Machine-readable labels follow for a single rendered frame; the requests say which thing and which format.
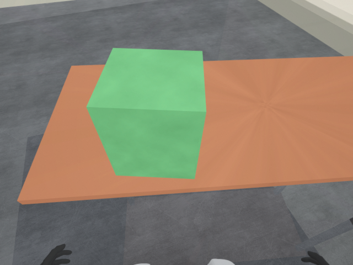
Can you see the carton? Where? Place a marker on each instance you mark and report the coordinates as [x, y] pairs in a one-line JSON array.
[[149, 110]]

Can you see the table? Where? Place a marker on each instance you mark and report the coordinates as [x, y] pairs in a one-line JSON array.
[[269, 122]]

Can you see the robot left hand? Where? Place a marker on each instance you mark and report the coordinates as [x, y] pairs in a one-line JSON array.
[[55, 253]]

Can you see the robot right hand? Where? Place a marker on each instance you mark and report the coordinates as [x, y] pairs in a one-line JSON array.
[[314, 258]]

